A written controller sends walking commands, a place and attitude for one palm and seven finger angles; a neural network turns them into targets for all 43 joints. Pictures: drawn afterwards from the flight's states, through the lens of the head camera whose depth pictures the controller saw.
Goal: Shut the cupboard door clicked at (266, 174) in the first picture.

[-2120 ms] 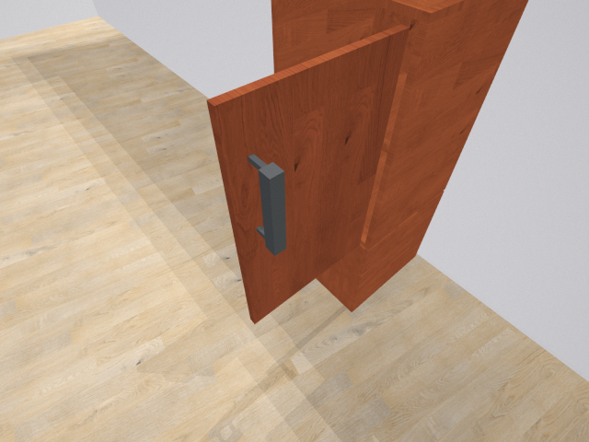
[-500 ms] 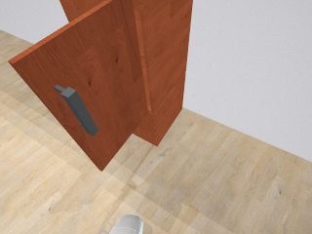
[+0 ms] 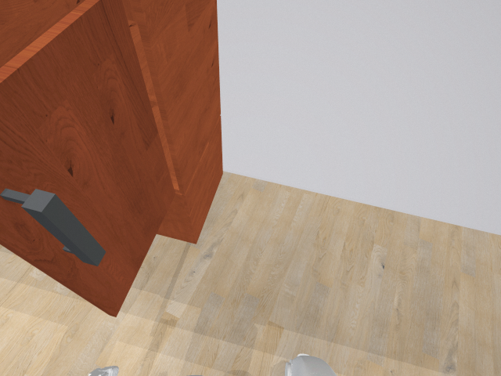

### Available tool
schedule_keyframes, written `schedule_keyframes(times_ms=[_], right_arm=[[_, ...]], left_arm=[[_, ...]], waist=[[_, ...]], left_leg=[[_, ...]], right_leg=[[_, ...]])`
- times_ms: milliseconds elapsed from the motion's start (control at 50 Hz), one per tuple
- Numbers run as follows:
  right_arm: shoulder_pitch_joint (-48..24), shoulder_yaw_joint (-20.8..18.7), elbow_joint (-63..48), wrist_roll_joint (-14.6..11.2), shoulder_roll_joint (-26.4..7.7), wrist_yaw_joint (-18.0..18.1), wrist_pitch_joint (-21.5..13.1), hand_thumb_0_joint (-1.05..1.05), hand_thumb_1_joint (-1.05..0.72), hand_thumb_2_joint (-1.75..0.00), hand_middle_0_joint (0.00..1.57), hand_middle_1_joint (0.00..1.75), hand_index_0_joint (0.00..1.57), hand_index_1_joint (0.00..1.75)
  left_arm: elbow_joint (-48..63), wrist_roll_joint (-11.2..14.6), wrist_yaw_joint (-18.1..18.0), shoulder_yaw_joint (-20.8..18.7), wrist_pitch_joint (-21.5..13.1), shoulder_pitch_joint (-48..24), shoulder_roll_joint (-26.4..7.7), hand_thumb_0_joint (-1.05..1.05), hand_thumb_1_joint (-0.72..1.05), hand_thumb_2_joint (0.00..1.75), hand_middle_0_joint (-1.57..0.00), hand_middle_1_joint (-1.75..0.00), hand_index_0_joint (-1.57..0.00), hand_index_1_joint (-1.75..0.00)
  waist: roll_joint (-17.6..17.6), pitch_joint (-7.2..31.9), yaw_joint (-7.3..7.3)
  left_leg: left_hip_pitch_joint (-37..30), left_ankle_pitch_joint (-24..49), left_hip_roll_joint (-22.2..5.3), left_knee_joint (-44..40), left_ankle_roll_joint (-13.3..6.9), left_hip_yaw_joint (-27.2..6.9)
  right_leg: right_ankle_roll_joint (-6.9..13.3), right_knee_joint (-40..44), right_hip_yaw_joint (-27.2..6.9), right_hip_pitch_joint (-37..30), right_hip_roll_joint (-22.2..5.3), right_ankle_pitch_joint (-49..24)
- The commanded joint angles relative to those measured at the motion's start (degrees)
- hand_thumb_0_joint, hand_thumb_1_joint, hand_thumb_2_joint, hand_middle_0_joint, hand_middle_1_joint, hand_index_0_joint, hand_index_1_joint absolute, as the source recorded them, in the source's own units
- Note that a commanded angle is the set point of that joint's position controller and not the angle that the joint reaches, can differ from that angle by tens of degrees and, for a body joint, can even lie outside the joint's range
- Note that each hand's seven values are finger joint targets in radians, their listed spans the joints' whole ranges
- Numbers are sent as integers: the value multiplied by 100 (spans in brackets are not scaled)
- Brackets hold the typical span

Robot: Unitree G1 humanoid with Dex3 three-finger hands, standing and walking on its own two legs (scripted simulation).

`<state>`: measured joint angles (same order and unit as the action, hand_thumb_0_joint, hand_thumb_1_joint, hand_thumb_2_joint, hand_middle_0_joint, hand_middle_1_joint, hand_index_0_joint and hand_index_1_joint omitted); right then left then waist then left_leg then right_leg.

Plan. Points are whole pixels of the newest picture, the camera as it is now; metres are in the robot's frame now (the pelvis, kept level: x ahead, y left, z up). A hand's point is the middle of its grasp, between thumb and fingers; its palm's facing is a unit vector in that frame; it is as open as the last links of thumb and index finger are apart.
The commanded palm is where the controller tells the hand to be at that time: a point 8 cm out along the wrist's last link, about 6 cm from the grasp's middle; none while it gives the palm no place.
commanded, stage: walk to a spot facing it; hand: left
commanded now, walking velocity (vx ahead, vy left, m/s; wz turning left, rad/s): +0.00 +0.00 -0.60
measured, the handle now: (58, 229) +0.28 +0.31 +0.06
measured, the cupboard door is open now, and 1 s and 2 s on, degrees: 89 89 89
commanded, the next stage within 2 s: turn to face it in 1.92 s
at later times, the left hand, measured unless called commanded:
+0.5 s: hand (188, 348) +0.17 +0.13 -0.18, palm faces -0.29 -0.94 -0.18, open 7.4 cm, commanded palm none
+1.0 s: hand (228, 326) +0.22 +0.06 -0.16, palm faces -0.53 -0.81 -0.24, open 7.4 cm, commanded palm none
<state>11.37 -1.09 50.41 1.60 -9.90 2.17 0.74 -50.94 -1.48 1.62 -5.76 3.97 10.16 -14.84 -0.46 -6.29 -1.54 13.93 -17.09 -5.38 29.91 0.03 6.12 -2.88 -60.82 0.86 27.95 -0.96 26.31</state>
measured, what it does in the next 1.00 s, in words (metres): steps on the spot, turning right: right foot, then left foot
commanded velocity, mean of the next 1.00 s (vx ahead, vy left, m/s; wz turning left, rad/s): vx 0.10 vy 0.00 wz -0.60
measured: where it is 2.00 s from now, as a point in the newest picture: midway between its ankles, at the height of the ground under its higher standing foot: (358, 331)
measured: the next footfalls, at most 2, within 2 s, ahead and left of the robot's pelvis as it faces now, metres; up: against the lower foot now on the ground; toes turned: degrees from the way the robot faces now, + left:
right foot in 0.16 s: +0.04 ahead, -0.15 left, +0.00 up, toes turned -10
left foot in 0.50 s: +0.09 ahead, +0.09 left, +0.00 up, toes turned -14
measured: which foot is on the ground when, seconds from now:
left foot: down 0.00-0.16, up 0.18-0.48, down 0.50-0.82, up 0.84-1.00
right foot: up 0.00-0.14, down 0.16-0.50, up 0.52-0.80, down 0.82-1.00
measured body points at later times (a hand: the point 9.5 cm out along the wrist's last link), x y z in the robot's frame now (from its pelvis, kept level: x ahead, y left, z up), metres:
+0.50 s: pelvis +0.02 -0.02 -0.02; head +0.08 -0.02 +0.43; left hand +0.19 +0.18 -0.17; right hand +0.01 -0.28 -0.15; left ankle +0.05 +0.10 -0.74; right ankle +0.00 -0.14 -0.74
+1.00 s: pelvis +0.06 -0.08 +0.00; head +0.10 -0.12 +0.44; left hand +0.24 +0.10 -0.14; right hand -0.04 -0.34 -0.15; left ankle +0.13 +0.04 -0.68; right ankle -0.02 -0.15 -0.74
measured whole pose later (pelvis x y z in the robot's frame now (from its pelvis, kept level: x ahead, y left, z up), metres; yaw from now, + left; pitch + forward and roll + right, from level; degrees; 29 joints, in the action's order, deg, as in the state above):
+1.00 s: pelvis +0.06 -0.08 +0.00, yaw -34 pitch +2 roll +0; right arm 11.8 -4.2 52.7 1.2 -14.8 -0.7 2.9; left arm -53.4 -1.6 0.8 -3.6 -0.2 13.9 -11.2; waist 1.5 -4.5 0.1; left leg 28.2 -22.0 -6.2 57.6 4.0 3.2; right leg 1.7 -28.7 1.3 12.8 0.8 17.8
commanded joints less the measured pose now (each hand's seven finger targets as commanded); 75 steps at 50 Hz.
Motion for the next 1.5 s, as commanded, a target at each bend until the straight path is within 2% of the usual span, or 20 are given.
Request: schedule_keyframes(times_ms=[0,100,140,180,260,420,440,480,580,740,760,800,860,1080,1100,1140,1200,1280,1420,1480], right_arm=[[561,-366,-153,44,-1220,47,-96,0,-90,-90,20,30,20,30],[466,-432,-142,4,-1371,-24,-41,0,-90,-90,20,30,20,30],[195,-274,-522,-99,-717,-95,17,0,-90,-90,20,30,20,30],[21,-307,-466,-108,-850,-1,118,0,-90,-90,20,30,20,30],[329,-312,-225,-90,-768,-47,175,0,-90,-90,20,30,20,30],[681,-299,-183,-117,-697,8,42,0,-90,-90,20,30,20,30],[962,-318,-115,-94,-896,33,-22,0,-90,-90,20,30,20,30],[1036,-454,-275,27,-1722,79,-87,0,-90,-90,20,30,20,30],[463,-326,-332,53,-1096,97,-161,0,-90,-90,20,30,20,30],[599,-465,-132,50,-1341,-33,-47,0,-90,-90,20,30,20,30],[451,-466,-184,19,-1302,-79,-42,0,-90,-90,20,30,20,30],[-453,-287,-743,-81,-775,-170,-12,0,-90,-90,20,30,20,30],[-598,-383,-613,-18,-1039,-222,-16,0,-90,-90,20,30,20,30],[219,-317,-326,-60,-773,-228,-324,0,-90,-90,20,30,20,30],[752,-351,-125,-42,-993,-155,-388,0,-90,-90,20,30,20,30],[2135,-515,121,119,-1951,-33,-440,0,-90,-90,20,30,20,30],[1279,-305,-23,83,-1155,-68,-468,0,-90,-90,20,30,20,30],[1353,-224,241,54,-912,-20,-571,0,-90,-90,20,30,20,30],[1587,-237,497,86,-906,-79,-456,0,-90,-90,20,30,20,30],[1383,-268,528,52,-1150,-102,-415,0,-90,-90,20,30,20,30]], left_arm=[[557,10,70,57,-143,-373,-27,0,90,90,-20,-30,-20,-30],[432,19,26,27,-240,68,-278,0,90,90,-20,-30,-20,-30],[218,-23,-149,-198,-361,781,-1395,0,90,90,-20,-30,-20,-30],[238,26,-297,-159,-288,549,-1199,0,90,90,-20,-30,-20,-30],[447,7,-327,-29,-268,-202,-818,0,90,90,-20,-30,-20,-30],[483,20,-221,-81,-209,-424,-800,0,90,90,-20,-30,-20,-30],[553,55,-203,-44,-182,-500,-607,0,90,90,-20,-30,-20,-30],[779,67,-100,28,-196,-347,-230,0,90,90,-20,-30,-20,-30],[524,31,49,-11,-182,-414,-78,0,90,90,-20,-30,-20,-30],[464,1,111,13,-256,-216,-41,0,90,90,-20,-30,-20,-30],[289,-15,90,-41,-297,295,-242,0,90,90,-20,-30,-20,-30],[-33,34,-84,-275,-385,1335,-1396,0,90,90,-20,-30,-20,-30],[103,21,-211,-129,-441,558,-886,0,90,90,-20,-30,-20,-30],[-43,16,-56,-128,-590,206,-832,0,90,90,-20,-30,-20,-30],[10,36,-36,-85,-584,124,-595,0,90,90,-20,-30,-20,-30],[351,70,52,68,-622,2,-81,0,90,90,-20,-30,-20,-30],[294,-32,148,24,-638,-555,-105,0,90,90,-20,-30,-20,-30],[265,-24,241,148,-474,-480,260,0,90,90,-20,-30,-20,-30],[451,-28,224,170,-415,-1233,252,0,90,90,-20,-30,-20,-30],[218,-25,163,99,-491,-292,-17,0,90,90,-20,-30,-20,-30]], waist=[[1163,637,365],[945,891,47],[-1889,1140,-329],[-1482,1049,-244],[-872,1005,169],[-765,745,408],[-205,858,543],[1871,902,525],[1036,792,264],[1110,816,290],[664,959,0],[-2043,714,-692],[-1212,286,-207],[-645,498,357],[-57,688,582],[1980,1255,1074],[917,156,624],[950,553,389],[815,26,449],[735,624,-109]], left_leg=[[-575,2987,-1305,-760,-725,-406],[-182,2497,-1232,263,-253,-58],[2036,-1902,55,2937,422,485],[2176,-1707,-74,3742,337,-561],[1464,-817,6,3230,426,-490],[-30,-117,351,357,292,-373],[-688,49,2,-574,152,-727],[-855,556,-2363,-1602,-917,-3002],[-1004,3653,-1369,-743,-676,-674],[-465,1128,-1440,-264,-324,90],[147,366,-1239,376,-126,284],[2894,-2445,34,3222,389,332],[2833,-932,-305,3692,340,-649],[-23,174,362,59,345,-59],[-1206,210,209,-506,270,-191],[-2606,-979,-2516,-1610,-806,-3510],[-1024,34,-2073,-1739,-685,-2242],[-1523,2487,-1452,-1376,-419,-187],[-998,2561,-1446,-1536,-391,647],[-1073,4415,-1392,-111,-250,930]], right_leg=[[72,1090,344,-237,-68,-175],[354,3114,482,-1770,59,-1358],[1376,4020,-2445,-3161,-2254,-4459],[1660,3773,-2128,-2721,-1828,-4244],[1322,3746,-1312,-1997,-1207,-3733],[1073,3557,-1904,-881,-852,-2531],[783,3128,-1649,-325,-473,-1865],[193,474,-228,731,433,935],[-8,-492,-21,650,-101,35],[223,2648,786,-1164,119,-487],[361,3280,649,-2118,85,-826],[1492,4757,-3046,-3318,-2239,-449],[1498,4957,-2585,-2203,-1729,764],[1155,3977,-1460,-1225,-833,-863],[926,3283,-1244,-552,-498,-944],[450,-189,-80,1454,461,880],[396,-1491,-318,1710,-445,-458],[279,-547,59,1522,-494,-1007],[475,1743,684,365,-247,-1502],[760,2261,970,-1214,187,-1217]])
